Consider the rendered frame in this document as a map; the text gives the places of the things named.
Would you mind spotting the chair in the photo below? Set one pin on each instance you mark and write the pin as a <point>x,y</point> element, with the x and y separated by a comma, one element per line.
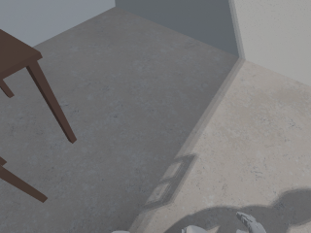
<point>9,177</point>

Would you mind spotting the right robot hand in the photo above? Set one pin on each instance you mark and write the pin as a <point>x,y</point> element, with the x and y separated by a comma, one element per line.
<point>250,222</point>

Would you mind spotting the table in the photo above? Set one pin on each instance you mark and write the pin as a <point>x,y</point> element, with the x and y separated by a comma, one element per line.
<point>14,56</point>

